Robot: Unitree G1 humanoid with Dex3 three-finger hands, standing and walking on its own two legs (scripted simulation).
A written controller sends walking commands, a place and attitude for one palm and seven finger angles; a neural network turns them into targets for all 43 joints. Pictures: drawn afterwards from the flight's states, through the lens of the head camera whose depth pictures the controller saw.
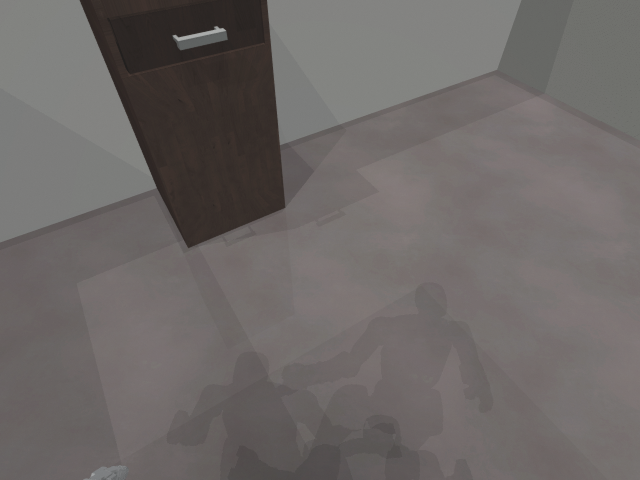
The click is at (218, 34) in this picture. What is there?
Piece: drawer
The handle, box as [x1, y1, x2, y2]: [172, 26, 227, 49]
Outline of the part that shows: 227,38 225,30 223,28 220,29 216,26 213,30 187,36 177,37 175,35 172,35 173,39 180,49 224,40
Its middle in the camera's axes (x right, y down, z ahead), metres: -0.34 -0.57 +1.08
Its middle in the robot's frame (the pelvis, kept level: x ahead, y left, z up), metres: +1.18 +0.41 +0.04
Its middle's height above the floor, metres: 0.81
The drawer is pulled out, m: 0.00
